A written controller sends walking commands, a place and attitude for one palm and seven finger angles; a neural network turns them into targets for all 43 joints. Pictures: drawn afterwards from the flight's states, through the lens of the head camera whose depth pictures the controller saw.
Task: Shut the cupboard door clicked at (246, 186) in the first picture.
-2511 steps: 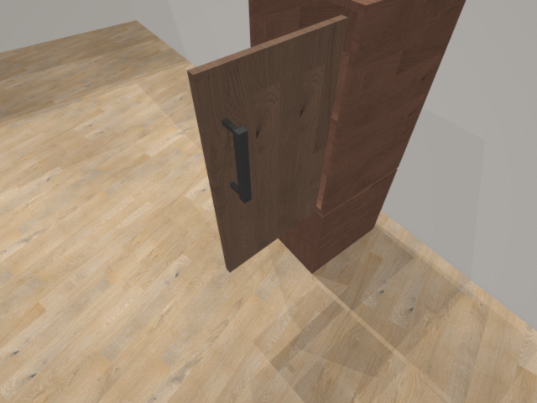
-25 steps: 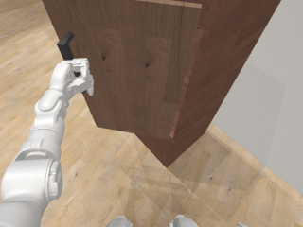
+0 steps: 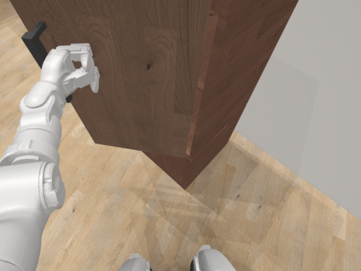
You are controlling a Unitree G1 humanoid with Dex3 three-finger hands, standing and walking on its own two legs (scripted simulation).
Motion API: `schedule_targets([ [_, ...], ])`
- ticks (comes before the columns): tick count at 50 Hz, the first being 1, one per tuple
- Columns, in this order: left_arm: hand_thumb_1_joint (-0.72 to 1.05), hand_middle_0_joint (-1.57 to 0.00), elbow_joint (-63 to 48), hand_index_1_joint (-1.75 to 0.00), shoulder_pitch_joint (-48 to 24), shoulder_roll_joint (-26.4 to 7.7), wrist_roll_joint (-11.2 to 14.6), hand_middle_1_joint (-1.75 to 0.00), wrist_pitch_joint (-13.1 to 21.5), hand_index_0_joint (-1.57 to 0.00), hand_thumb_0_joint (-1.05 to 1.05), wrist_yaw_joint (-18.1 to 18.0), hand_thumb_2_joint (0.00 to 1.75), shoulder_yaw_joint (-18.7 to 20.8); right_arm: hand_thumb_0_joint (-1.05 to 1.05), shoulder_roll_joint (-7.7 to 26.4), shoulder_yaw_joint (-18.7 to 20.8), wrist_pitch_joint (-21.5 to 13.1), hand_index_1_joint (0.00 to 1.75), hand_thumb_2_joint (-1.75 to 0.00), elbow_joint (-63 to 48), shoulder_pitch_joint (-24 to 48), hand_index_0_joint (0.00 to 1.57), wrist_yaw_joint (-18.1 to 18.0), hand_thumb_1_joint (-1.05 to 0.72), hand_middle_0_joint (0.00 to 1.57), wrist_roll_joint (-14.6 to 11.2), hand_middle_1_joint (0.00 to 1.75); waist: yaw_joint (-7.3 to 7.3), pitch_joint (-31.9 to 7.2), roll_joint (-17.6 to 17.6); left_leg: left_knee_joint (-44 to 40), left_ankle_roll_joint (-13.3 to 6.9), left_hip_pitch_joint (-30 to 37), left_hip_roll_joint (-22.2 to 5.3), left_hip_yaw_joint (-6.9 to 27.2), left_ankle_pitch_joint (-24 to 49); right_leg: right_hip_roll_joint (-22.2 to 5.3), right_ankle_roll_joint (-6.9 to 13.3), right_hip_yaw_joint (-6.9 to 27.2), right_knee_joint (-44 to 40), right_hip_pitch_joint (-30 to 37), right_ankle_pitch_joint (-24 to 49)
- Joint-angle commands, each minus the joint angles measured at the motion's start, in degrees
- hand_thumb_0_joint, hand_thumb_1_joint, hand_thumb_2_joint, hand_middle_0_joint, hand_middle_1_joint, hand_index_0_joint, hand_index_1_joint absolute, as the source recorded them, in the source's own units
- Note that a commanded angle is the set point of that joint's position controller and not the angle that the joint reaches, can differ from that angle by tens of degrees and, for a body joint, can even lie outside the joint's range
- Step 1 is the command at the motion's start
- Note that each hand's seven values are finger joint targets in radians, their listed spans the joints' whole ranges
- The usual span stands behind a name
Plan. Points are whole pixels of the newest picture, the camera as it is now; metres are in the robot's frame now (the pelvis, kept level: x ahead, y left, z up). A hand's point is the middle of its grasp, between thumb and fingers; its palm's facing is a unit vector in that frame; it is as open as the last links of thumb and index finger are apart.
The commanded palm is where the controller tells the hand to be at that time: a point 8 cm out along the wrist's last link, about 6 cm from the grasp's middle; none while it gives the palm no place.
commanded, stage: push the door shut along its arc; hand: left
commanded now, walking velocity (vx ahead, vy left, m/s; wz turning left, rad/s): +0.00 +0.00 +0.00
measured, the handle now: (55, 66) +0.55 +0.22 +0.11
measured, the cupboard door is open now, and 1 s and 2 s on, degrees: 33 11 11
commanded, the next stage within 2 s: pull the fist back off the door in 0.62 s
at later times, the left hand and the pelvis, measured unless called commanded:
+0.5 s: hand (103, 61) +0.54 +0.11 +0.12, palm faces -0.36 -0.93 +0.00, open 3.4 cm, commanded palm +0.57 +0.14 +0.12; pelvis +0.00 +0.00 -0.02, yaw +1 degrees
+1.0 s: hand (122, 53) +0.58 +0.07 +0.11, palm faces +0.09 -0.99 -0.05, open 3.2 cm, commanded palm +0.54 +0.11 +0.12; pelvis +0.02 +0.00 -0.02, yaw +0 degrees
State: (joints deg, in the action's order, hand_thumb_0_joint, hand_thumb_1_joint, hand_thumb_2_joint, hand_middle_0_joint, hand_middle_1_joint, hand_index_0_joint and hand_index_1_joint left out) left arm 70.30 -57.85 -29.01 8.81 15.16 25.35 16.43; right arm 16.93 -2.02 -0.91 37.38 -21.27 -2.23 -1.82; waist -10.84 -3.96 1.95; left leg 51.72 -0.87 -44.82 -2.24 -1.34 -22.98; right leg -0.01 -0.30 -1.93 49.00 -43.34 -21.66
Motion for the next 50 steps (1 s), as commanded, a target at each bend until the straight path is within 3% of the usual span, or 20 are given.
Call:
schedule_targets([
  [1, 0.9, -1.3, -12.63, -1.5, -31.32, -12.05, 1.12, -1.5, 4.06, -1.3, 0.0, 1.12, 0.9, 0.47, 0.0, 10.19, 3.86, -1.5, 0.3, -0.9, -3.07, -6.98, 0.2, -0.86, -0.9, 0.2, 0.12, 0.3, -1.43, -26.06, 3.6, -3.37, -1.05, 18.93, 1.68, 3.87, 17.37, 2.1, 1.24, 0.9, -5.04, 5.7, 16.94],
  [6, 0.9, -1.3, -12.06, -1.5, -35.61, -12.37, 1.27, -1.5, 3.31, -1.3, 0.0, 2.63, 0.9, 0.03, 0.0, 10.5, 4.06, -1.78, 0.3, -0.9, -1.83, -7.89, 0.2, -1.16, -0.9, 0.2, 0.36, 0.3, -2.54, -28.55, 4.11, -1.94, -1.24, 19.89, 1.59, 4.39, 18.54, 2.26, 1.23, 0.79, -4.46, 4.15, 17.38],
  [9, 0.9, -1.3, -10.21, -1.5, -38.63, -9.75, 1.54, -1.5, 2.2, -1.3, 0.0, 3.19, 0.9, -2.35, 0.0, 10.57, 3.99, -2.2, 0.3, -0.9, -0.85, -8.29, 0.2, -1.48, -0.9, 0.2, 0.4, 0.3, -4.19, -26.42, 3.82, -1.49, -1.56, 19.72, 1.64, 4.48, 17.77, 2.43, 1.16, 0.41, -4.71, 1.08, 15.87],
  [10, 0.9, -1.3, -9.36, -1.5, -39.45, -11.43, 1.14, -1.5, 1.9, -1.3, 0.0, 3.1, 0.9, -1.42, 0.0, 10.79, 3.97, -2.23, 0.3, -0.9, -0.35, -8.32, 0.2, -1.55, -0.9, 0.2, 0.5, 0.3, -4.05, -25.92, 4.4, -1.3, -1.33, 19.46, 1.4, 4.71, 17.34, 2.34, 1.12, 0.35, -4.6, 0.4, 15.13],
  [11, 0.9, -1.3, -9.47, -1.5, -40.59, -9.31, 1.12, -1.5, 1.53, -1.3, 0.0, 3.25, 0.9, -3.29, 0.0, 10.69, 3.95, -2.38, 0.3, -0.9, -0.18, -8.21, 0.2, -1.52, -0.9, 0.2, 0.45, 0.3, -4.79, -25.61, 4.94, -1.06, -1.39, 19.82, 1.36, 4.81, 16.93, 2.36, 1.13, 0.25, -4.6, -1.19, 14.38],
  [15, 0.9, -1.3, -9.07, -1.5, -43.26, -10.91, 0.88, -1.5, 1.38, -1.3, 0.0, 3.48, 0.9, -2.3, 0.0, 10.88, 3.92, -3.09, 0.3, -0.9, 0.67, -8.98, 0.2, -1.63, -0.9, 0.2, 0.96, 0.3, -4.85, -28.63, 6.19, -0.03, -1.3, 20.95, 1.24, 5.48, 18.83, 2.45, 1.39, -0.08, -3.5, -2.11, 14.5],
  [16, 0.9, -1.3, -9.42, -1.5, -44.38, -8.66, 0.97, -1.5, 1.25, -1.3, 0.0, 3.7, 0.9, -3.89, 0.0, 10.62, 4.0, -3.31, 0.3, -0.9, 0.9, -8.78, 0.2, -1.51, -0.9, 0.2, 1.06, 0.3, -5.35, -28.79, 7.44, 0.28, -1.27, 21.82, 1.26, 5.49, 19.38, 2.47, 1.42, -0.21, -3.39, -3.21, 14.66],
  [21, 0.9, -1.3, -8.24, -1.5, -47.45, -6.32, 0.19, -1.5, 0.66, -1.3, 0.0, 3.15, 0.9, -5.67, 0.0, 10.82, 4.1, -3.88, 0.3, -0.9, 2.05, -9.56, 0.2, -1.36, -0.9, 0.2, 1.46, 0.3, -6.4, -28.64, 8.33, 1.19, -1.12, 23.18, 0.75, 6.62, 19.29, 2.68, 1.55, -1.02, -2.64, -8.15, 11.91],
  [26, 0.9, -1.3, -8.04, -1.5, -51.54, -6.65, -0.69, -1.5, -0.03, -1.3, 0.0, 2.46, 0.9, -5.47, 0.0, 10.89, 4.29, -4.22, 0.3, -0.9, 3.36, -10.95, 0.2, -1.23, -0.9, 0.2, 1.95, 0.3, -7.55, -30.35, 8.18, 2.38, -1.26, 23.55, 0.61, 6.99, 21.18, 2.93, 1.62, -1.36, -1.67, -9.46, 12.66],
  [31, 0.9, -1.3, -8.15, -1.5, -53.87, -4.25, -1.52, -1.5, -0.53, -1.3, 0.0, 2.37, 0.9, -6.96, 0.0, 10.61, 4.51, -4.19, 0.3, -0.9, 3.8, -11.63, 0.2, -0.81, -0.9, 0.2, 2.5, 0.3, -8.06, -32.52, 9.62, 3.36, -1.14, 25.58, 0.73, 7.45, 24.24, 3.28, 1.78, -1.8, -0.71, -11.36, 13.57],
  [36, 0.9, -1.3, -6.11, -1.5, -55.16, -6.07, -2.01, -1.5, -1.57, -1.3, 0.0, 2.45, 0.9, -5.78, 0.0, 10.63, 4.33, -3.91, 0.3, -0.9, 3.81, -12.39, 0.2, -0.77, -0.9, 0.2, 2.65, 0.3, -8.51, -32.0, 8.76, 3.65, -1.32, 23.5, 1.18, 6.88, 23.4, 3.48, 1.89, -1.91, -0.74, -10.5, 14.15],
  [37, 0.9, -1.3, -6.07, -1.5, -53.44, -9.03, 1.82, -1.5, -3.21, -1.3, 0.0, -8.96, 0.9, 7.04, 0.0, 8.24, 3.45, -4.19, 0.3, -0.9, 1.67, -15.37, 0.2, 0.29, -0.9, 0.2, 2.74, 0.3, -4.52, -32.76, 10.85, 2.53, -0.32, 18.3, 0.33, 7.25, 21.44, 2.72, 1.7, -1.02, -1.55, -6.31, 13.52],
  [39, 0.9, -1.3, -5.41, -1.5, -47.43, -4.01, -0.51, -1.5, -3.76, -1.3, 0.0, -17.94, 0.9, 4.17, 0.0, 7.9, 3.68, -4.18, 0.3, -0.9, 0.84, -15.68, 0.2, 2.52, -0.9, 0.2, 3.56, 0.3, -4.17, -33.8, 9.56, 1.41, 0.32, 18.34, 0.24, 7.87, 23.57, 2.7, 1.21, -1.55, -0.59, -4.99, 14.2],
  [40, 0.9, -1.3, -6.03, -1.5, -45.88, -3.66, -0.99, -1.5, -3.46, -1.3, 0.0, -21.23, 0.9, 5.86, 0.0, 7.93, 4.06, -3.77, 0.3, -0.9, 0.58, -16.64, 0.2, 3.19, -0.9, 0.2, 4.39, 0.3, -4.48, -34.03, 6.45, 1.72, 0.34, 18.05, -0.07, 7.57, 25.73, 2.62, 0.87, -1.91, -0.32, -3.68, 16.3],
  [41, 0.9, -1.3, -8.47, -1.5, -44.26, -2.2, -2.05, -1.5, -2.63, -1.3, 0.0, -24.92, 0.9, 5.87, 0.0, 7.84, 4.44, -3.37, 0.3, -0.9, -0.06, -16.91, 0.2, 4.07, -0.9, 0.2, 4.98, 0.3, -3.91, -34.82, 6.6, 2.14, 0.37, 17.82, 0.23, 6.7, 27.14, 2.56, 0.72, -1.66, -0.36, -2.59, 18.13],
  [43, 0.9, -1.3, -13.19, -1.5, -41.97, -0.94, -6.67, -1.5, 0.94, -1.3, 0.0, -32.49, 0.9, 5.62, 0.0, 7.05, 4.72, -3.2, 0.3, -0.9, -0.69, -17.46, 0.2, 5.85, -0.9, 0.2, 6.51, 0.3, -2.43, -36.27, 7.45, 3.06, 0.56, 17.05, 0.54, 5.52, 28.98, 2.58, 0.68, -1.57, 0.46, -1.4, 20.71],
  [44, 0.9, -1.3, -14.44, -1.5, -41.75, -0.63, -9.75, -1.5, 3.12, -1.3, 0.0, -35.09, 0.9, 4.44, 0.0, 6.99, 4.89, -3.11, 0.3, -0.9, -0.59, -17.92, 0.2, 6.54, -0.9, 0.2, 7.14, 0.3, -2.77, -36.45, 7.02, 3.42, 0.67, 17.77, 0.36, 5.93, 30.45, 2.72, 0.71, -1.77, 1.28, -2.21, 21.0],
  [46, 0.9, -1.3, -14.93, -1.5, -39.28, -0.73, -13.84, -1.5, 5.37, -1.3, 0.0, -36.63, 0.9, 2.25, 0.0, 7.21, 5.57, -2.1, 0.3, -0.9, -0.21, -18.61, 0.2, 7.61, -0.9, 0.2, 7.3, 0.3, -3.12, -35.26, 6.39, 2.59, 0.5, 17.71, 0.3, 5.05, 29.3, 2.74, 0.7, -1.42, 0.54, -0.96, 21.28],
  [47, 0.9, -1.3, -15.82, -1.5, -39.83, -0.33, -14.46, -1.5, 5.97, -1.3, 0.0, -36.09, 0.9, 1.2, 0.0, 7.35, 5.94, -1.58, 0.3, -0.9, -0.32, -18.7, 0.2, 7.77, -0.9, 0.2, 7.22, 0.3, -3.47, -35.39, 6.14, 1.98, 0.35, 18.25, 0.52, 4.6, 28.82, 2.81, 0.73, -1.13, -0.12, 0.71, 22.13],
  [50, 0.9, -1.3, -15.51, -1.5, -38.78, -2.09, -12.73, -1.5, 5.25, -1.3, 0.0, -32.68, 0.9, 1.86, 0.0, 7.79, 6.31, 0.01, 0.3, -0.9, -1.07, -17.94, 0.2, 7.04, -0.9, 0.2, 5.81, 0.3, -2.78, -35.52, 4.91, -0.45, 0.02, 18.51, 1.36, 3.44, 26.15, 2.96, 0.95, -0.24, -2.51, 6.85, 24.19],
])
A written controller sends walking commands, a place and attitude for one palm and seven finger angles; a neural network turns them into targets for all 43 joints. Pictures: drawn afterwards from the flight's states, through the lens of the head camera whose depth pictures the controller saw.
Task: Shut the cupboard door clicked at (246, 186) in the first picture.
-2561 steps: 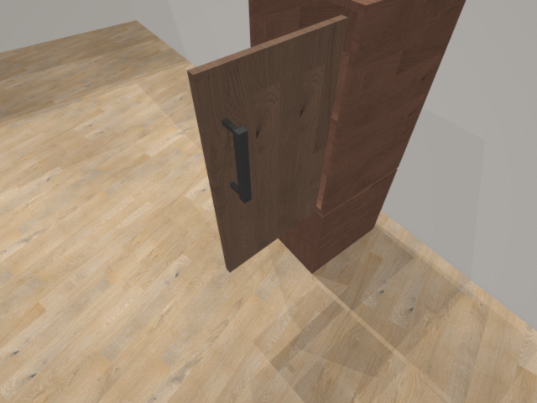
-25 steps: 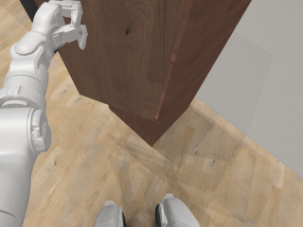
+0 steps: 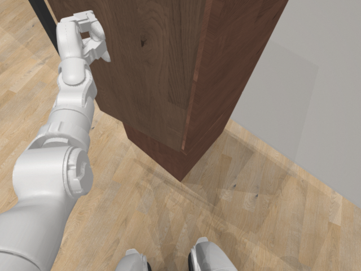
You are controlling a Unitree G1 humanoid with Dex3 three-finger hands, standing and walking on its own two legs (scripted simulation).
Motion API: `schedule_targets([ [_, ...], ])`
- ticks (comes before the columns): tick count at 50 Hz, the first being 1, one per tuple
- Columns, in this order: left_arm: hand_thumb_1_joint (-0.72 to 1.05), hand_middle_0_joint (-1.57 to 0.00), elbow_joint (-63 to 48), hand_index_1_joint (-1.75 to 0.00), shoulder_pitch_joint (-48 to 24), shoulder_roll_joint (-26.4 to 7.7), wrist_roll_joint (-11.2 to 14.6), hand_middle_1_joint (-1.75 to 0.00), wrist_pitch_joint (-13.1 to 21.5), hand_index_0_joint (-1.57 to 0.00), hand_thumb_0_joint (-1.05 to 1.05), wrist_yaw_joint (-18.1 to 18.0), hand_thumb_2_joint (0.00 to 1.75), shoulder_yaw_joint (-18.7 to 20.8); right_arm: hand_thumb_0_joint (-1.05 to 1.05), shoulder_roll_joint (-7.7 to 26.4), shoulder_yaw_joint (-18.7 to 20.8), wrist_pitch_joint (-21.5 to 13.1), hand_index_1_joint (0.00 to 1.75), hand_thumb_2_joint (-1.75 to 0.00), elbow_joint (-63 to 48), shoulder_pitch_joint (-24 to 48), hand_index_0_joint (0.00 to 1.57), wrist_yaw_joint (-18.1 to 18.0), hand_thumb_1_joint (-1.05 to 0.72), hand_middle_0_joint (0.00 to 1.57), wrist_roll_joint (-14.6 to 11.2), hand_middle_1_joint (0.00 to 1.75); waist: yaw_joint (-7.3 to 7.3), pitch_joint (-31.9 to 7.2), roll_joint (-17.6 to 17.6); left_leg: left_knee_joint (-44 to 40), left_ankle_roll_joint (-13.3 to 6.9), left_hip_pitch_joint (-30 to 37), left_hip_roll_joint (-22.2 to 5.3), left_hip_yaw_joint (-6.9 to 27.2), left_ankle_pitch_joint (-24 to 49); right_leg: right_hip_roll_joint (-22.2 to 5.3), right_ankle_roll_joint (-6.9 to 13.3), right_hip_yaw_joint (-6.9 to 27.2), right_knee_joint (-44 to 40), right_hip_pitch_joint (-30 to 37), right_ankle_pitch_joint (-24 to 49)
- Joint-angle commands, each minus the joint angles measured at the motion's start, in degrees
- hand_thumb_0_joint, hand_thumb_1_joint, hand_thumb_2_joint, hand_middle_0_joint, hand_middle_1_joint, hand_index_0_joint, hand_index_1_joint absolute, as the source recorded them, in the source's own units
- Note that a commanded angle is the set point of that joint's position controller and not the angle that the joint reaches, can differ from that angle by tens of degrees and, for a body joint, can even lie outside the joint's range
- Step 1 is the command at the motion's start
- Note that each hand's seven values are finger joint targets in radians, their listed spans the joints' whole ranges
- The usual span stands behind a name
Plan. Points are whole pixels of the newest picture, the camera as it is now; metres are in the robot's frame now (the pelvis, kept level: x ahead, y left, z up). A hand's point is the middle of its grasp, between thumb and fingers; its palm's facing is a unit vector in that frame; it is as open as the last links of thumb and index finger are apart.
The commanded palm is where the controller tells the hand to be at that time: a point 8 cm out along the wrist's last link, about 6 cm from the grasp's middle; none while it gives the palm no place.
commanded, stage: pull the fist back off the door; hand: left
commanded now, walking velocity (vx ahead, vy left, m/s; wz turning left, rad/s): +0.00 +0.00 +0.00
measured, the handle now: (55, 20) +0.64 +0.18 +0.13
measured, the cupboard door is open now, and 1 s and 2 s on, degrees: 11 11 11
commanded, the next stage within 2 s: draw the hand back to the body in 0.60 s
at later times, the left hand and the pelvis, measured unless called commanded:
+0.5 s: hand (105, 80) +0.47 +0.08 +0.13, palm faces +0.06 -1.00 -0.01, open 3.1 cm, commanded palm +0.44 +0.12 +0.13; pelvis +0.00 -0.02 +0.03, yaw +1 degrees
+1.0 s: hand (77, 101) +0.41 +0.12 +0.14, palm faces +0.06 -1.00 -0.03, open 3.1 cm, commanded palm +0.37 +0.16 +0.16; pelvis +0.00 -0.01 +0.04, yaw -1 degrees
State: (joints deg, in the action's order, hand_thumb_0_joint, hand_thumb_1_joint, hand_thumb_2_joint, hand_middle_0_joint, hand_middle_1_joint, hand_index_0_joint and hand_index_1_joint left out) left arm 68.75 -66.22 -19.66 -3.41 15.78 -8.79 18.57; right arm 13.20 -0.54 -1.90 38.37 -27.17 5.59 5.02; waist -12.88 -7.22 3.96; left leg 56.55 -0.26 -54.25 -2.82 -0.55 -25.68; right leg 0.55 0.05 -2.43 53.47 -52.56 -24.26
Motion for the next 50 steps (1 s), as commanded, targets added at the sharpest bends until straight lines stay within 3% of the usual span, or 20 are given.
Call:
schedule_targets([
  [1, 0.9, -1.3, -15.09, -1.5, -30.42, -11.42, 0.78, -1.5, 4.22, -1.3, 0.0, 2.51, 0.9, -0.01, 0.0, 11.38, 4.9, 1.47, 0.3, -0.9, -2.58, -11.53, 0.2, -1.2, -0.9, 0.2, -1.54, 0.3, -0.33, -32.92, 2.06, -6.09, -0.67, 28.17, 2.14, 2.27, 28.41, 2.45, 0.58, 0.44, -7.65, 18.49, 27.94],
  [5, 0.9, -1.3, -16.9, -1.5, -26.08, -9.51, 5.28, -1.5, 4.41, -1.3, 0.0, 3.86, 0.9, 1.03, 0.0, 10.45, 4.44, 1.41, 0.3, -0.9, -3.42, -9.25, 0.2, -2.42, -0.9, 0.2, -2.66, 0.3, 1.47, -30.31, 1.91, -8.51, -0.67, 29.0, 2.48, 1.05, 26.67, 2.65, 0.45, 0.64, -9.93, 21.78, 28.55],
  [6, 0.9, -1.3, -16.94, -1.5, -24.79, -10.63, 5.62, -1.5, 5.21, -1.3, 0.0, 3.54, 0.9, 2.36, 0.0, 10.38, 4.31, 1.25, 0.3, -0.9, -3.15, -9.26, 0.2, -2.57, -0.9, 0.2, -2.49, 0.3, 1.94, -28.96, 0.03, -8.84, -0.73, 27.99, 2.43, 1.01, 26.7, 2.62, 0.41, 0.64, -9.94, 22.96, 29.19],
  [10, 0.9, -1.3, -14.11, -1.5, -13.61, -5.72, 4.07, -1.5, 7.57, -1.3, 0.0, 2.91, 0.9, -0.73, 0.0, 9.57, 4.43, 1.07, 0.3, -0.9, -3.68, -8.01, 0.2, -2.27, -0.9, 0.2, -2.64, 0.3, 2.73, -22.52, -4.12, -10.15, -1.13, 24.67, 2.83, -0.36, 24.55, 2.3, 0.26, 0.86, -10.69, 24.24, 29.8],
  [15, 0.9, -1.3, -12.34, -1.5, -5.97, -1.16, 5.02, -1.5, 5.51, -1.3, 0.0, 4.6, 0.9, -4.0, 0.0, 10.0, 5.01, 2.12, 0.3, -0.9, -4.7, -5.78, 0.2, -2.15, -0.9, 0.2, -3.77, 0.3, 3.67, -17.24, -6.67, -12.16, -1.22, 23.92, 3.39, -1.57, 20.03, 1.83, 0.29, 1.21, -13.15, 25.01, 27.23],
  [18, 0.9, -1.3, -19.72, -1.5, -9.14, -0.7, 7.71, -1.5, 6.23, -1.3, 0.0, 5.18, 0.9, -4.4, 0.0, 9.65, 5.06, 2.06, 0.3, -0.9, -5.61, -3.37, 0.2, -2.88, -0.9, 0.2, -4.31, 0.3, 4.25, -18.9, -6.12, -12.89, -1.44, 25.24, 3.91, -1.98, 18.02, 1.62, 0.17, 2.1, -14.37, 27.8, 26.6],
  [19, 0.9, -1.3, -24.22, -1.5, -10.5, -1.21, 8.09, -1.5, 7.59, -1.3, 0.0, 5.04, 0.9, -4.42, 0.0, 9.58, 5.16, 1.87, 0.3, -0.9, -5.91, -2.63, 0.2, -3.3, -0.9, 0.2, -4.44, 0.3, 4.64, -21.02, -3.68, -12.66, -1.44, 27.63, 3.91, -1.92, 19.65, 1.58, 0.4, 2.17, -13.89, 28.45, 27.88],
  [21, 0.9, -1.3, -30.05, -1.5, -11.84, 1.24, 8.46, -1.5, 10.08, -1.3, 0.0, 4.65, 0.9, -7.1, 0.0, 8.81, 5.04, 0.98, 0.3, -0.9, -5.73, -0.95, 0.2, -3.56, -0.9, 0.2, -4.56, 0.3, 4.58, -23.53, -1.06, -12.1, -1.29, 31.31, 3.68, -1.4, 21.24, 1.65, 0.43, 1.91, -13.14, 27.56, 28.54],
  [23, 0.9, -1.3, -34.06, -1.5, -11.83, 0.05, 7.86, -1.5, 12.2, -1.3, 0.0, 3.97, 0.9, -7.17, 0.0, 8.7, 5.25, 0.22, 0.3, -0.9, -5.01, 0.0, 0.2, -3.82, -0.9, 0.2, -4.54, 0.3, 4.98, -25.53, 0.24, -11.55, -1.13, 33.08, 3.48, -1.03, 21.75, 1.56, 0.46, 1.97, -12.33, 27.29, 28.25],
  [25, 0.9, -1.3, -32.35, -1.5, -8.8, 2.85, 7.15, -1.5, 12.08, -1.3, 0.0, 3.72, 0.9, -10.07, 0.0, 8.53, 5.18, -0.13, 0.3, -0.9, -4.33, 0.88, 0.2, -4.1, -0.9, 0.2, -4.8, 0.3, 4.11, -23.04, -2.04, -11.94, -1.17, 32.8, 3.18, -0.73, 20.66, 1.57, 0.23, 1.45, -12.44, 25.61, 27.01],
  [29, 0.9, -1.3, -23.74, -1.5, -7.46, -1.3, 6.4, -1.5, 7.81, -1.3, 0.0, 3.23, 0.9, -7.1, 0.0, 9.27, 4.67, 0.56, 0.3, -0.9, -3.46, 1.53, 0.2, -4.91, -0.9, 0.2, -5.25, 0.3, 4.0, -16.13, -6.69, -13.94, -1.4, 27.25, 3.62, -1.09, 13.77, 0.98, -0.21, 2.19, -14.9, 26.11, 21.35],
  [31, 0.9, -1.3, -20.0, -1.5, -9.43, -0.92, 6.7, -1.5, 5.65, -1.3, 0.0, 3.23, 0.9, -7.4, 0.0, 9.06, 4.03, 0.86, 0.3, -0.9, -3.58, 2.58, 0.2, -5.29, -0.9, 0.2, -5.61, 0.3, 3.57, -13.58, -6.56, -14.93, -1.28, 25.64, 3.82, -1.02, 11.55, 0.57, -0.16, 2.32, -15.9, 25.51, 18.77],
  [33, 0.9, -1.3, -19.4, -1.5, -9.16, -0.22, 7.84, -1.5, 5.13, -1.3, 0.0, 3.45, 0.9, -6.76, 0.0, 8.95, 3.9, 0.66, 0.3, -0.9, -4.15, 3.22, 0.2, -5.42, -0.9, 0.2, -5.58, 0.3, 4.44, -14.91, -6.46, -14.94, -1.16, 26.16, 3.92, -0.94, 12.13, 0.67, 0.08, 2.2, -15.78, 26.06, 18.95],
  [36, 0.9, -1.3, -19.48, -1.5, -11.14, 1.24, 9.09, -1.5, 6.9, -1.3, 0.0, 3.93, 0.9, -7.06, 0.0, 8.87, 3.59, -0.04, 0.3, -0.9, -4.14, 3.25, 0.2, -5.38, -0.9, 0.2, -5.12, 0.3, 3.94, -16.42, -6.51, -14.33, -1.06, 27.22, 3.81, -0.51, 13.67, 0.84, 0.18, 1.74, -14.76, 25.29, 20.21],
  [37, 0.9, -1.3, -20.45, -1.5, -7.67, -1.13, 8.95, -1.5, 7.9, -1.3, 0.0, 4.17, 0.9, -4.58, 0.0, 8.98, 3.79, -0.22, 0.3, -0.9, -4.61, 3.12, 0.2, -5.22, -0.9, 0.2, -4.97, 0.3, 6.04, -19.02, -5.64, -14.26, -0.88, 27.78, 3.81, -0.52, 15.56, 0.9, 0.55, 1.71, -13.85, 27.25, 21.9],
  [40, 0.9, -1.3, -27.55, -1.5, 2.84, -2.91, 8.37, -1.5, 9.8, -1.3, 0.0, 5.51, 0.9, -3.34, 0.0, 8.94, 3.97, -0.36, 0.3, -0.9, -6.81, 3.82, 0.2, -4.84, -0.9, 0.2, -5.02, 0.3, 9.24, -26.37, -2.75, -14.24, -0.74, 31.3, 3.67, -1.18, 22.78, 0.91, 1.01, 1.49, -11.83, 32.1, 28.97],
  [42, 0.9, -1.3, -31.13, -1.5, 9.67, -1.21, 8.32, -1.5, 8.77, -1.3, 0.0, 6.59, 0.9, -4.73, 0.0, 8.66, 4.05, -0.35, 0.3, -0.9, -8.17, 4.48, 0.2, -4.42, -0.9, 0.2, -5.47, 0.3, 10.35, -24.9, -3.33, -14.99, -0.74, 31.53, 3.43, -1.74, 24.38, 1.12, 1.06, 1.05, -12.4, 33.31, 30.43],
  [45, 0.9, -1.3, -36.24, -1.5, 15.2, -1.07, 9.79, -1.5, 4.86, -1.3, 0.0, 8.0, 0.9, -5.38, 0.0, 8.99, 4.31, 0.26, 0.3, -0.9, -9.49, 5.83, 0.2, -4.78, -0.9, 0.2, -6.6, 0.3, 9.99, -18.54, -8.3, -17.45, -1.16, 30.21, 3.0, -2.22, 21.32, 1.33, 0.52, 0.8, -15.31, 34.56, 28.65],
  [48, 0.9, -1.3, -47.15, -1.5, 15.56, -0.88, 12.46, -1.5, 1.72, -1.3, 0.0, 8.86, 0.9, -5.92, 0.0, 8.74, 4.23, 0.12, 0.3, -0.9, -10.86, 8.61, 0.2, -5.95, -0.9, 0.2, -7.41, 0.3, 10.15, -16.69, -8.57, -19.36, -1.6, 32.6, 3.05, -2.45, 19.51, 1.34, 0.27, 1.08, -18.03, 36.65, 26.55],
  [50, 0.9, -1.3, -54.94, -1.5, 16.42, -0.79, 13.19, -1.5, 1.15, -1.3, 0.0, 8.97, 0.9, -6.65, 0.0, 8.04, 3.84, -0.65, 0.3, -0.9, -11.35, 10.76, 0.2, -6.73, -0.9, 0.2, -7.67, 0.3, 10.72, -16.74, -4.09, -20.22, -1.63, 35.76, 2.99, -2.4, 20.8, 1.35, 0.51, 0.93, -18.3, 37.38, 26.66],
])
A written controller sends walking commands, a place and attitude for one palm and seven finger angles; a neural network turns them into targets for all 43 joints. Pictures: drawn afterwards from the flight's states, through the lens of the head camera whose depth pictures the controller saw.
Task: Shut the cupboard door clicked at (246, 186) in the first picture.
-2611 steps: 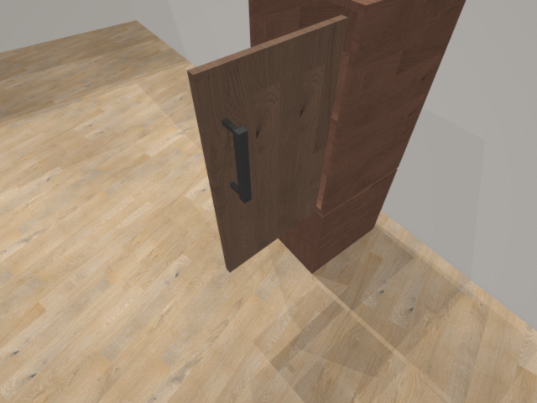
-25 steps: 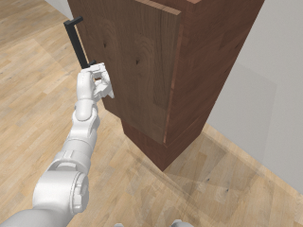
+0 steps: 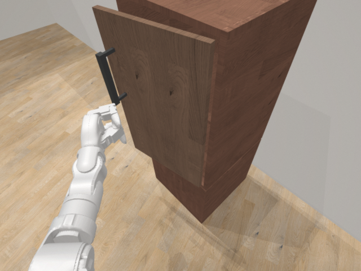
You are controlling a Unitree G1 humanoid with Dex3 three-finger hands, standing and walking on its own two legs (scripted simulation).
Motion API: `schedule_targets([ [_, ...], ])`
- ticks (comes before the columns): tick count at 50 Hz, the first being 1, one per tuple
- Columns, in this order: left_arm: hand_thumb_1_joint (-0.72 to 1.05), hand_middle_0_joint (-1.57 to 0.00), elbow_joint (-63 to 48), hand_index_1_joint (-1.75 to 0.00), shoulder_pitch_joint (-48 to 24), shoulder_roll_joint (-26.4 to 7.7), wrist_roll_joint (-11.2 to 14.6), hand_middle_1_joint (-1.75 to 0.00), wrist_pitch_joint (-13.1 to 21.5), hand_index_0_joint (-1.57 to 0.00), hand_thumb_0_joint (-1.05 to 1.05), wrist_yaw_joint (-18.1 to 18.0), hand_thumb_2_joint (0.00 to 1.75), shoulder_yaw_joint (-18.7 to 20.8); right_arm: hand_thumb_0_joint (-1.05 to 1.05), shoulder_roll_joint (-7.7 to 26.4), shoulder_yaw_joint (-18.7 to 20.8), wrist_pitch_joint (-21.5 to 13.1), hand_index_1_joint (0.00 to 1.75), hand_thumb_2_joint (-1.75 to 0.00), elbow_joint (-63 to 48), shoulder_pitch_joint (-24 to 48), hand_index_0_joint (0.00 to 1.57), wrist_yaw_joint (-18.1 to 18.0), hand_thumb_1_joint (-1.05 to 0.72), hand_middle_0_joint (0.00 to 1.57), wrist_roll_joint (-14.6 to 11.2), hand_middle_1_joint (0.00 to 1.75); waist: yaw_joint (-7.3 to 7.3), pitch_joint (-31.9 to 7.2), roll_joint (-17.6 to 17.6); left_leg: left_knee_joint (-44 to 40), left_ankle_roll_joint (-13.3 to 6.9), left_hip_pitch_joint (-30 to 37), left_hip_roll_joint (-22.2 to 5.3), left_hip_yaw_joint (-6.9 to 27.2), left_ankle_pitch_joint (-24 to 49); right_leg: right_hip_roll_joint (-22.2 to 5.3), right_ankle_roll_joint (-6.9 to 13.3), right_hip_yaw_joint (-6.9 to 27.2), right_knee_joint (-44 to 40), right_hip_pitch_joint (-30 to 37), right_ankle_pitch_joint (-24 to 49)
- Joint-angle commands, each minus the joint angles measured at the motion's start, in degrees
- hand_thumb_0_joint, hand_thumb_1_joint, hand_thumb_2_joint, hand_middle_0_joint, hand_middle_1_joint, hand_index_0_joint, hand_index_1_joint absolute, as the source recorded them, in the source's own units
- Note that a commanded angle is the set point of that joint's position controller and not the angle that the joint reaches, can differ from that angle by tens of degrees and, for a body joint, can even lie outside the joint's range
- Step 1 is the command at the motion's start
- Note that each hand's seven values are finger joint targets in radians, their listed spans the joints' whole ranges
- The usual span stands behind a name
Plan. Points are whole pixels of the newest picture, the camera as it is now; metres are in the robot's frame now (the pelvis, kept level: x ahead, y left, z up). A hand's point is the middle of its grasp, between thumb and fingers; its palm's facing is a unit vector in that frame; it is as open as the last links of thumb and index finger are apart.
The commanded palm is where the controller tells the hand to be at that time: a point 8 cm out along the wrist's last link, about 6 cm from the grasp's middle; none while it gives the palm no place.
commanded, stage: draw the hand back to the body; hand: left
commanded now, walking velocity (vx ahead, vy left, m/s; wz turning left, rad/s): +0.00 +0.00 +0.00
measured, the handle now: (113, 78) +0.64 +0.19 +0.09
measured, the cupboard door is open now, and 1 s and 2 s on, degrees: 11 11 11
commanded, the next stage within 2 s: step back with the hand held close in 1.30 s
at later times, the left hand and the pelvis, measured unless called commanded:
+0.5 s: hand (52, 176) +0.27 +0.22 +0.15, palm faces +0.26 -0.94 -0.22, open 3.3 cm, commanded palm +0.23 +0.26 +0.17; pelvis +0.00 +0.01 +0.02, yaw +3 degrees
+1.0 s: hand out of the picture +0.18 +0.29 +0.19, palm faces +0.51 -0.74 -0.44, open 6.7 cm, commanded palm +0.14 +0.32 +0.20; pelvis +0.02 +0.01 +0.03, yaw +3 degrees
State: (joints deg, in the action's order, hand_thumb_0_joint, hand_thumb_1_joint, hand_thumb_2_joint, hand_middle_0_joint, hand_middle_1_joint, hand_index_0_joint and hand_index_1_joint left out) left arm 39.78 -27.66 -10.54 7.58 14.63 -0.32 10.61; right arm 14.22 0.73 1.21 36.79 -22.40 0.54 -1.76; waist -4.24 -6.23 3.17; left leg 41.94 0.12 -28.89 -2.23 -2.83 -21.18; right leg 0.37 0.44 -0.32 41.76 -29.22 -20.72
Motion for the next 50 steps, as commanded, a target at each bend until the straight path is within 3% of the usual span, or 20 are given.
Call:
schedule_targets([
  [1, 0.9, -1.3, -27.84, -1.5, -21.88, -9.33, 2.18, -1.5, 2.11, -1.3, 0.0, 0.7, 0.9, 0.18, 0.0, 6.82, 2.23, -4.21, 0.3, -0.9, -9.51, 6.52, 0.2, -1.92, -0.9, 0.2, -0.94, 0.3, 1.67, -16.17, -3.05, -6.07, -2.07, 11.16, 2.34, 0.21, 15.44, 1.58, 0.09, -1.35, -7.16, 13.19, 21.71],
  [4, 0.9, -1.3, -31.04, -1.5, -15.93, -10.28, 1.7, -1.5, 1.04, -1.3, 0.0, 1.44, 0.9, -0.2, 0.0, 6.86, 1.82, -5.3, 0.3, -0.9, -9.38, 8.44, 0.2, -2.7, -0.9, 0.2, -1.15, 0.3, 2.13, -11.98, -2.45, -7.56, -2.09, 11.89, 2.15, 0.78, 13.25, 1.62, 0.23, -1.68, -8.3, 12.15, 17.66],
  [5, 0.9, -1.3, -30.78, -1.5, -12.88, -8.69, 1.87, -1.5, -0.12, -1.3, 0.0, 2.13, 0.9, -1.45, 0.0, 6.53, 1.48, -5.6, 0.3, -0.9, -9.46, 9.5, 0.2, -2.74, -0.9, 0.2, -1.3, 0.3, 2.39, -11.14, -0.81, -8.13, -1.96, 12.22, 2.31, 0.88, 12.48, 1.4, 0.31, -1.66, -8.62, 11.93, 16.87],
  [11, 0.9, -1.16, -35.44, -1.35, -0.4, -9.97, 5.0, -1.35, -9.93, -1.16, 0.0, 5.91, 0.9, 0.35, 0.0, 6.87, 0.35, -5.74, 0.3, -0.9, -11.88, 14.26, 0.2, -3.53, -0.9, 0.2, -2.46, 0.3, 4.53, -7.53, -4.01, -10.9, -1.64, 12.91, 2.65, 1.62, 10.45, 0.74, 0.4, -2.43, -11.13, 14.63, 14.18],
  [12, 0.9, -1.13, -45.43, -1.32, 0.65, -11.48, -0.13, -1.32, -6.96, -1.13, 0.0, 2.17, 0.9, -3.5, 0.0, 5.02, 0.45, -5.48, 0.3, -0.9, -12.82, 15.46, 0.2, -4.22, -0.9, 0.2, -1.56, 0.3, 3.84, -6.27, -4.76, -13.27, -1.67, 15.93, 2.78, 1.01, 11.3, -0.2, -0.08, -0.2, -14.31, 15.47, 13.69],
  [13, 0.9, -1.11, -44.23, -1.29, 6.39, -11.87, -0.85, -1.29, -6.95, -1.11, 0.0, 0.08, 0.9, -1.5, 0.0, 5.3, 0.36, -5.13, 0.3, -0.9, -12.27, 15.64, 0.2, -4.68, -0.9, 0.2, -1.12, 0.3, 3.96, -4.77, -5.65, -13.98, -1.63, 16.13, 2.42, 1.29, 11.0, 0.04, -0.1, -0.92, -14.79, 15.64, 12.68],
  [14, 0.9, -1.08, -45.65, -1.26, 9.47, -11.01, -0.78, -1.26, -7.42, -1.08, 0.0, -0.55, 0.9, -2.38, 0.0, 5.36, 0.09, -5.11, 0.3, -0.9, -12.74, 16.32, 0.2, -4.83, -0.9, 0.2, -1.12, 0.3, 4.38, -3.94, -6.1, -14.65, -1.71, 15.95, 2.47, 1.65, 10.92, 0.08, -0.18, -0.99, -15.48, 16.02, 12.27],
  [18, 0.9, -0.97, -52.5, -1.14, 9.99, -13.34, -2.39, -1.14, -8.32, -0.97, 0.0, -3.18, 0.9, -0.78, 0.0, 4.88, -0.8, -4.6, 0.3, -0.9, -12.16, 17.98, 0.2, -5.41, -0.9, 0.2, -0.58, 0.3, 4.07, -1.11, -3.96, -17.33, -1.59, 18.75, 2.02, 1.78, 10.88, -0.02, -0.08, -1.29, -17.83, 17.58, 11.62],
  [19, 0.9, -0.94, -54.67, -1.11, 10.16, -14.78, -2.76, -1.11, -8.19, -0.94, 0.0, -3.62, 0.9, 0.17, 0.0, 5.07, -0.74, -4.74, 0.3, -0.9, -11.9, 18.21, 0.2, -5.68, -0.9, 0.2, -0.48, 0.3, 4.33, -1.48, -2.3, -17.76, -1.66, 19.62, 2.04, 1.68, 11.89, 0.05, 0.05, -1.13, -18.56, 18.67, 12.32],
  [21, 0.9, -0.89, -57.02, -1.05, 11.32, -13.85, -3.34, -1.05, -8.34, -0.89, 0.0, -4.31, 0.9, -0.36, 0.0, 4.48, -1.29, -4.92, 0.3, -0.9, -11.77, 18.41, 0.2, -5.74, -0.9, 0.2, -0.26, 0.3, 4.3, -1.45, 2.12, -18.97, -1.23, 21.44, 1.96, 2.01, 12.66, -0.07, 0.4, -1.65, -18.78, 19.57, 12.42],
  [23, 0.9, -0.83, -60.53, -0.99, 14.25, -13.76, -3.61, -0.99, -8.4, -0.83, 0.0, -4.9, 0.9, -0.1, 0.0, 4.26, -1.48, -5.56, 0.3, -0.9, -11.6, 18.62, 0.2, -5.59, -0.9, 0.2, 0.09, 0.3, 4.63, -2.44, 4.28, -19.62, -1.02, 23.41, 1.91, 2.19, 14.81, 0.08, 0.63, -1.95, -19.22, 21.07, 14.16],
  [26, 0.9, -0.75, -64.25, -0.9, 20.94, -13.8, -3.7, -0.9, -8.59, -0.75, 0.0, -5.24, 0.9, 0.46, 0.0, 4.34, -1.56, -6.16, 0.3, -0.9, -11.48, 18.9, 0.2, -5.48, -0.9, 0.2, 0.45, 0.3, 5.11, -3.14, 4.0, -20.44, -0.73, 24.69, 1.52, 2.56, 18.08, 0.21, 0.64, -2.39, -19.72, 23.11, 16.35],
  [29, 0.9, -0.67, -62.97, -0.81, 29.26, -14.73, -3.58, -0.81, -9.16, -0.67, 0.0, -5.35, 0.9, 3.07, 0.0, 4.73, -1.37, -6.35, 0.3, -0.9, -11.12, 19.39, 0.2, -5.28, -0.9, 0.2, 0.8, 0.3, 5.96, -0.3, -1.22, -21.38, -0.85, 23.0, 1.47, 2.5, 18.01, 0.46, 0.35, -2.49, -20.93, 23.93, 16.49],
  [30, 0.9, -0.64, -64.01, -0.78, 30.48, -13.98, -3.36, -0.78, -9.21, -0.64, 0.0, -5.27, 0.9, 2.95, 0.0, 4.44, -1.43, -6.04, 0.3, -0.9, -11.38, 19.54, 0.2, -5.21, -0.9, 0.2, 0.75, 0.3, 5.84, 0.1, -1.57, -21.52, -0.87, 22.84, 1.53, 2.31, 18.14, 0.11, 0.25, -2.51, -20.81, 24.43, 16.86],
  [34, 0.9, -0.53, -64.42, -0.66, 37.27, -17.6, -3.22, -0.66, -9.25, -0.53, 0.0, -5.44, 0.9, 8.82, 0.0, 4.61, -0.92, -5.58, 0.3, -0.9, -11.04, 20.17, 0.2, -5.23, -0.9, 0.2, 0.99, 0.3, 6.9, 1.83, -3.68, -21.93, -1.04, 21.61, 1.73, 1.87, 17.43, 0.09, -0.06, -2.46, -21.82, 24.96, 16.48],
  [40, 0.9, -0.36, -73.61, -0.48, 43.94, -20.18, -3.29, -0.48, -7.75, -0.36, 0.0, -6.11, 0.9, 13.59, 0.0, 3.87, -0.56, -6.92, 0.3, -0.9, -11.19, 20.17, 0.2, -5.1, -0.9, 0.2, 1.0, 0.3, 7.61, -1.16, 2.68, -20.74, -0.95, 22.46, 2.01, 1.52, 21.05, -0.53, -0.01, -2.54, -20.5, 26.89, 19.34],
  [43, 0.9, -0.28, -75.59, -0.39, 48.94, -21.49, -3.4, -0.39, -7.4, -0.28, 0.0, -6.77, 0.9, 16.17, 0.0, 3.92, -0.18, -7.9, 0.3, -0.9, -10.87, 19.62, 0.2, -5.03, -0.9, 0.2, 0.98, 0.3, 7.9, -1.15, 2.12, -19.96, -0.83, 22.48, 1.88, 1.42, 23.43, -0.31, -0.15, -2.89, -20.05, 26.36, 21.02],
  [46, 0.9, -0.2, -75.13, -0.3, 52.61, -22.16, -3.25, -0.3, -7.41, -0.2, 0.0, -7.05, 0.9, 18.37, 0.0, 4.07, 0.19, -8.48, 0.3, -0.9, -10.65, 19.21, 0.2, -5.28, -0.9, 0.2, 0.79, 0.3, 7.89, 1.48, 0.11, -20.02, -0.9, 21.24, 1.73, 1.17, 22.37, -0.21, -0.33, -2.94, -20.24, 25.15, 20.31],
  [47, 0.9, -0.2, -73.28, -0.3, 52.28, -19.69, -3.35, -0.3, -7.51, -0.2, 0.0, -6.82, 0.9, 16.17, 0.0, 4.02, 0.18, -8.53, 0.3, -0.9, -10.15, 19.2, 0.2, -5.32, -0.9, 0.2, 0.79, 0.3, 7.31, 3.6, -1.12, -20.15, -1.04, 20.89, 1.76, 0.89, 21.55, -0.18, -0.5, -2.97, -20.64, 23.66, 19.83],
  [50, 0.9, -0.2, -71.0, -0.3, 48.75, -18.0, -3.64, -0.3, -7.75, -0.2, 0.0, -6.84, 0.9, 14.01, 0.0, 4.93, 0.6, -8.84, 0.3, -0.9, -9.36, 18.44, 0.2, -5.4, -0.9, 0.2, 0.73, 0.3, 6.26, 6.47, -1.46, -20.66, -1.28, 20.83, 1.67, 0.89, 18.42, -0.43, -0.73, -2.81, -21.62, 21.02, 16.44],
])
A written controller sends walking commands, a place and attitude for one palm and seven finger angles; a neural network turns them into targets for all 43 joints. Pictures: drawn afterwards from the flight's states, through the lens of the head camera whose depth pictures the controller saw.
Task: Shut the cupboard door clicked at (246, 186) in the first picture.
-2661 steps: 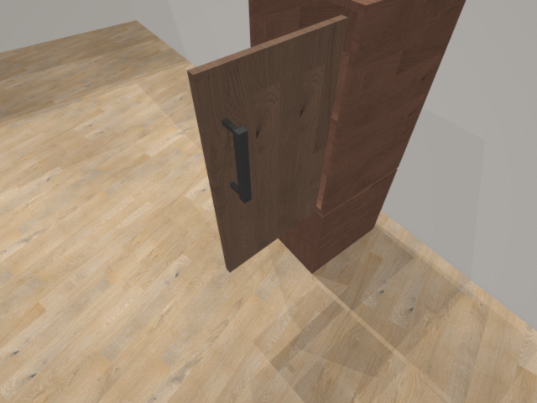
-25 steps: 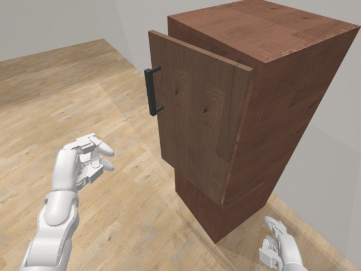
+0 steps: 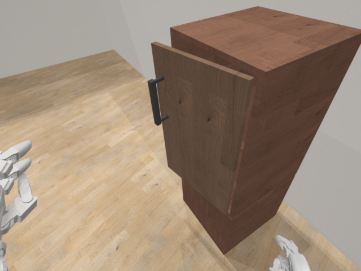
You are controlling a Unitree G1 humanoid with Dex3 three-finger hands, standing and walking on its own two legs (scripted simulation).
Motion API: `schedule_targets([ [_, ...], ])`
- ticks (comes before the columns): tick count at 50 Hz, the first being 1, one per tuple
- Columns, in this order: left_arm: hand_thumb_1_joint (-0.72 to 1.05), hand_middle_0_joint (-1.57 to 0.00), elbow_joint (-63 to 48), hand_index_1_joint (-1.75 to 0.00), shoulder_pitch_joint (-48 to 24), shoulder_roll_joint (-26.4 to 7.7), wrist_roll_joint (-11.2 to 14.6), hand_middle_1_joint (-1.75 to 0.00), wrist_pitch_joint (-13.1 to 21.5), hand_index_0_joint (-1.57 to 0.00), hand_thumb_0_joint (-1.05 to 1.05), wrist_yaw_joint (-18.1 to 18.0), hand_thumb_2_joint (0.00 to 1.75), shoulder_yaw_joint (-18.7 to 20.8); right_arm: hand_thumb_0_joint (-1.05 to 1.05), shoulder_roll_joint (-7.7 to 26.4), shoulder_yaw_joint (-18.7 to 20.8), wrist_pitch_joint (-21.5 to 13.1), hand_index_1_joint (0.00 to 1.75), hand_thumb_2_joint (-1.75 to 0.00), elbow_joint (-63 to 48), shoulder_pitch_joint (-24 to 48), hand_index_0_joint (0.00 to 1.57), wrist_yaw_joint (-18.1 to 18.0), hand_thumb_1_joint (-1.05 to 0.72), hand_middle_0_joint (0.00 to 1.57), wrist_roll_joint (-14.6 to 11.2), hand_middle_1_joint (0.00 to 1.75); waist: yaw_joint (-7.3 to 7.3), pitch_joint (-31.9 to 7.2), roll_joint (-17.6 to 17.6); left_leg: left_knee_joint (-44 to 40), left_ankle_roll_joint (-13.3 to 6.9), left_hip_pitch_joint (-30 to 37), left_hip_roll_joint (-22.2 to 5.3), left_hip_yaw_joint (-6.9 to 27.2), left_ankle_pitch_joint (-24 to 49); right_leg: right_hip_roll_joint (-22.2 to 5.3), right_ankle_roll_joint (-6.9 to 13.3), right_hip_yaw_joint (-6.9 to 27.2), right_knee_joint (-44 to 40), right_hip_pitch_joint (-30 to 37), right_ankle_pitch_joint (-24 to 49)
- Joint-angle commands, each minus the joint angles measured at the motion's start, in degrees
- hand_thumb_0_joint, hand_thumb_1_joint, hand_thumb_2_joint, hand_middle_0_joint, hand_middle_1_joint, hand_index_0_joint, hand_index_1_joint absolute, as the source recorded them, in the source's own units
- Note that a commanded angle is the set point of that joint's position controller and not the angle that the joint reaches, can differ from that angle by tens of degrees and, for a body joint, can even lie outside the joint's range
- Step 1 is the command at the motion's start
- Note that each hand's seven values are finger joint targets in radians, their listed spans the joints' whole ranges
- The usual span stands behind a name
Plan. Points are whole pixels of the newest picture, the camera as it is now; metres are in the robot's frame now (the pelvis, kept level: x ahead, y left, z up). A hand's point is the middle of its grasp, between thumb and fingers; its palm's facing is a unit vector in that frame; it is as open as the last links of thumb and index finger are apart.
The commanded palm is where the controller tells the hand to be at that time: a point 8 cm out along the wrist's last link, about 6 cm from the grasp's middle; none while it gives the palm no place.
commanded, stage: draw the hand back to the body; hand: left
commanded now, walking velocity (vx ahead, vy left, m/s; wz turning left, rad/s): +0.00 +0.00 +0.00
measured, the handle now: (159, 101) +0.63 +0.15 +0.06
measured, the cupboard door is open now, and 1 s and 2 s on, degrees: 11 11 11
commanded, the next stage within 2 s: step back with the hand held close in 0.30 s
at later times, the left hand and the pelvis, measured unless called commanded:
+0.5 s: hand (42, 196) +0.19 +0.26 +0.16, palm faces +0.46 -0.78 -0.43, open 7.4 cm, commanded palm +0.13 +0.29 +0.17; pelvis -0.01 -0.01 +0.00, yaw +0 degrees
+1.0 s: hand (3, 233) +0.13 +0.30 +0.15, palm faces +0.43 -0.78 -0.45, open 7.4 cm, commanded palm +0.07 +0.32 +0.17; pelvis -0.07 +0.03 -0.02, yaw -1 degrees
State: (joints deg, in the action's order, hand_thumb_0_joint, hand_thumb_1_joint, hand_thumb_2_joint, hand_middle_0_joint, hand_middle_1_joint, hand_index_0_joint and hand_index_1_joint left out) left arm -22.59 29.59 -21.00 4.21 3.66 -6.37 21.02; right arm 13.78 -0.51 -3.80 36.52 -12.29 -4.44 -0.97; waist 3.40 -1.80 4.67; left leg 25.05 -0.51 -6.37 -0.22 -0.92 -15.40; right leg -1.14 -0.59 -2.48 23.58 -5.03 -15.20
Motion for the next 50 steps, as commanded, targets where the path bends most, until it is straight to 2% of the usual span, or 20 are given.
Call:
schedule_targets([
  [1, 0.9, -0.2, -8.12, -0.3, -9.7, -7.24, -0.45, -0.3, 3.22, -0.2, 0.0, -0.86, 0.9, 3.04, 0.0, 5.47, 1.98, -3.79, 0.3, -0.9, -9.02, 8.48, 0.2, -0.59, -0.9, 0.2, -0.16, 0.3, -1.52, 2.8, -3.8, -3.89, -0.76, -1.76, -0.33, -0.9, 11.25, 1.2, 0.25, -0.69, -3.67, -4.11, 9.21],
  [7, 0.9, -0.2, -11.22, -0.3, -9.91, -9.32, -0.63, -0.3, 4.02, -0.2, 0.0, -1.28, 0.9, 4.63, 0.0, 4.96, 1.96, -4.46, 0.3, -0.9, -9.47, 9.19, 0.2, -1.08, -0.9, 0.2, 0.2, 0.3, -0.18, -3.59, -2.72, -3.52, -1.3, 0.35, 0.32, -1.11, 11.92, 0.83, 0.37, -0.17, -2.95, -0.61, 10.35],
  [9, 0.9, -0.2, -12.5, -0.3, -8.87, -11.25, -0.71, -0.3, 4.15, -0.2, 0.0, -1.5, 0.9, 6.21, 0.0, 4.89, 1.79, -4.76, 0.3, -0.9, -9.23, 9.35, 0.2, -1.08, -0.9, 0.2, 0.3, 0.3, 0.23, -4.31, -0.24, -3.46, -1.03, 0.34, 0.3, -1.0, 12.48, 0.86, 0.56, 0.02, -3.1, 0.4, 11.02],
  [13, 0.9, -0.2, -13.02, -0.3, -7.79, -10.65, -0.72, -0.3, 4.19, -0.2, 0.0, -1.51, 0.9, 6.24, 0.0, 4.1, 1.26, -5.05, 0.3, -0.9, -9.24, 9.48, 0.2, -0.84, -0.9, 0.2, 0.36, 0.3, 0.18, -1.94, 1.66, -3.41, -0.5, -0.69, 0.27, -1.11, 13.96, 1.08, 0.76, -0.32, -2.79, 0.04, 12.61],
  [14, 0.9, -0.2, -12.23, -0.3, -7.24, -11.27, -0.54, -0.3, 4.02, -0.2, 0.0, -1.42, 0.9, 7.1, 0.0, 4.34, 1.4, -5.13, 0.3, -0.9, -9.11, 9.44, 0.2, -0.94, -0.9, 0.2, 0.36, 0.3, 0.31, -1.52, -0.23, -3.39, -0.59, -0.88, 0.17, -1.0, 13.99, 1.2, 0.67, -0.27, -3.34, -0.09, 12.82],
  [17, 0.9, -0.2, -9.24, -0.3, -7.29, -9.24, -0.28, -0.3, 3.69, -0.2, 0.0, -0.96, 0.9, 5.9, 0.0, 4.16, 1.38, -4.51, 0.3, -0.9, -9.17, 9.36, 0.2, -0.84, -0.9, 0.2, 0.15, 0.3, -0.22, 2.13, -1.27, -4.13, -0.41, -1.81, -0.23, -1.3, 11.69, 1.35, 0.48, -0.29, -3.9, -2.1, 10.07],
  [21, 0.9, -0.2, -8.37, -0.3, -7.49, -8.59, -0.11, -0.3, 3.75, -0.2, 0.0, -0.58, 0.9, 5.26, 0.0, 4.55, 1.67, -4.17, 0.3, -0.9, -9.46, 9.2, 0.2, -0.74, -0.9, 0.2, 0.12, 0.3, -0.28, 2.02, -1.93, -4.48, -0.71, -1.46, -0.29, -1.45, 10.98, 1.15, 0.31, -0.13, -4.18, -2.17, 9.32],
  [22, 0.9, -0.2, -11.35, -0.3, -13.9, -15.16, -0.44, -0.3, 5.92, -0.2, 0.0, -0.85, 0.9, 11.02, 0.0, 6.64, 2.51, -3.09, 0.3, -0.9, -10.91, 7.69, 0.2, -0.42, -0.9, 0.2, -0.21, 0.3, -2.04, 0.37, -2.86, -0.61, -1.71, -5.43, -1.74, -0.24, 7.86, -2.02, 0.64, 3.99, -5.9, -4.34, 11.15],
  [23, 0.9, -0.2, -6.97, -0.3, -8.05, -12.16, -0.29, -0.3, 6.34, -0.2, 0.0, -0.52, 0.9, 8.67, 0.0, 5.75, 2.35, -2.51, 0.3, -0.9, -10.09, 8.03, 0.2, -0.6, -0.9, 0.2, 0.07, 0.3, -2.25, -1.0, -6.32, 1.74, -1.79, -4.67, -1.32, 0.08, 8.1, -4.07, 1.29, 5.08, -6.17, -5.43, 12.98],
  [25, 0.9, -0.2, -7.69, -0.3, -6.18, -10.58, -0.64, -0.3, 6.7, -0.2, 0.0, -0.38, 0.9, 6.53, 0.0, 5.26, 2.23, -1.55, 0.3, -0.9, -10.35, 8.53, 0.2, -0.48, -0.9, 0.2, 0.08, 0.3, -2.57, -2.57, -6.92, 3.65, -1.38, -4.8, -1.21, -0.03, 9.56, -6.07, 2.0, 5.94, -4.95, -5.67, 17.29],
  [28, 0.9, -0.2, -9.8, -0.3, -3.22, -11.68, -0.56, -0.3, 7.13, -0.2, 0.0, -1.11, 0.9, 7.41, 0.0, 5.71, 2.75, -0.23, 0.3, -0.9, -10.86, 7.94, 0.2, -0.65, -0.9, 0.2, 0.03, 0.3, -2.83, -6.63, -5.6, 4.58, -0.95, -5.05, -1.72, 0.16, 14.51, -6.42, 2.09, 5.0, -1.36, -4.35, 22.64],
  [31, 0.9, -0.2, -14.52, -0.3, -2.45, -13.64, -0.47, -0.3, 7.45, -0.2, 0.0, -1.74, 0.9, 9.25, 0.0, 6.06, 3.01, 0.83, 0.3, -0.9, -12.17, 8.22, 0.2, -1.24, -0.9, 0.2, -0.05, 0.3, -2.91, -9.89, -3.07, 3.69, -0.69, -4.63, -2.99, 1.14, 24.16, -4.68, 1.29, 3.0, 3.21, -2.29, 27.75],
  [34, 0.9, -0.2, -16.12, -0.3, -0.77, -15.95, -0.33, -0.3, 7.26, -0.2, 0.0, -2.26, 0.9, 11.7, 0.0, 6.4, 3.24, 1.9, 0.3, -0.9, -13.11, 8.57, 0.2, -1.77, -0.9, 0.2, -0.04, 0.3, -2.67, -10.82, -0.54, 2.91, -0.9, -6.54, -4.11, 2.2, 29.13, -3.04, 0.54, 2.51, 6.06, -0.82, 29.51],
  [36, 0.9, -0.2, -16.0, -0.3, -0.11, -15.1, -0.13, -0.3, 7.24, -0.2, 0.0, -2.44, 0.9, 11.53, 0.0, 6.24, 3.22, 2.58, 0.3, -0.9, -13.79, 7.71, 0.2, -1.76, -0.9, 0.2, -0.08, 0.3, -2.9, -10.24, -1.9, 2.62, -0.76, -8.83, -4.68, 2.47, 29.39, -2.43, 0.39, 2.47, 7.24, -0.05, 29.3],
  [40, 0.9, -0.2, -14.27, -0.3, 1.47, -13.82, -0.09, -0.3, 7.39, -0.2, 0.0, -2.54, 0.9, 10.98, 0.0, 6.53, 3.37, 2.84, 0.3, -0.9, -14.05, 7.12, 0.2, -1.77, -0.9, 0.2, -0.1, 0.3, -3.04, -7.98, -0.79, 0.12, -1.33, -14.17, -5.88, 3.73, 21.48, -1.53, -0.09, 2.56, 7.92, -0.39, 22.54],
  [44, 0.9, -0.2, -12.98, -0.3, 1.27, -13.95, -0.74, -0.3, 8.22, -0.2, 0.0, -2.69, 0.9, 11.79, 0.0, 7.66, 3.7, 2.26, 0.3, -0.9, -14.06, 6.7, 0.2, -1.66, -0.9, 0.2, 0.05, 0.3, -2.8, -5.4, 0.83, -3.81, -3.14, -25.62, -7.13, 5.68, 4.25, -0.06, -0.68, 3.18, 9.72, 3.46, 15.31],
  [45, 0.9, -0.2, -13.39, -0.3, 0.5, -12.41, -0.87, -0.3, 8.49, -0.2, 0.0, -2.58, 0.9, 10.24, 0.0, 7.22, 3.37, 2.08, 0.3, -0.9, -14.27, 6.37, 0.2, -1.57, -0.9, 0.2, -0.15, 0.3, -3.18, -4.57, 0.58, -4.22, -3.31, -27.92, -7.18, 5.7, -0.13, -0.26, -0.64, 3.3, 10.23, 3.73, 13.72],
  [48, 0.9, -0.2, -14.36, -0.3, -2.35, -12.33, -2.0, -0.3, 9.83, -0.2, 0.0, -2.82, 0.9, 10.38, 0.0, 7.65, 3.27, 0.94, 0.3, -0.9, -14.66, 6.26, 0.2, -1.6, -0.9, 0.2, -0.11, 0.3, -3.44, -1.73, 2.5, -7.79, -5.09, -38.57, -8.22, 7.63, -19.62, 0.82, -0.93, 3.77, 13.18, 7.03, 7.6],
  [49, 0.9, -0.2, -15.47, -0.3, -3.51, -13.4, -2.54, -0.3, 10.33, -0.2, 0.0, -2.87, 0.9, 11.37, 0.0, 8.1, 3.35, 0.52, 0.3, -0.9, -14.72, 6.32, 0.2, -1.74, -0.9, 0.2, 0.02, 0.3, -3.3, -1.79, 3.67, -8.72, -5.56, -41.25, -8.44, 8.68, -22.62, 1.53, -1.05, 3.7, 14.22, 9.03, 7.2],
  [50, 0.9, -0.2, -16.96, -0.3, -5.1, -12.31, -2.85, -0.3, 10.74, -0.2, 0.0, -2.84, 0.9, 10.37, 0.0, 7.91, 3.2, 0.09, 0.3, -0.9, -14.8, 5.92, 0.2, -1.69, -0.9, 0.2, 0.06, 0.3, -3.59, -1.38, 4.68, -9.14, -5.81, -43.18, -8.85, 8.98, -24.8, 1.82, -1.12, 3.28, 15.78, 9.69, 6.05],
])
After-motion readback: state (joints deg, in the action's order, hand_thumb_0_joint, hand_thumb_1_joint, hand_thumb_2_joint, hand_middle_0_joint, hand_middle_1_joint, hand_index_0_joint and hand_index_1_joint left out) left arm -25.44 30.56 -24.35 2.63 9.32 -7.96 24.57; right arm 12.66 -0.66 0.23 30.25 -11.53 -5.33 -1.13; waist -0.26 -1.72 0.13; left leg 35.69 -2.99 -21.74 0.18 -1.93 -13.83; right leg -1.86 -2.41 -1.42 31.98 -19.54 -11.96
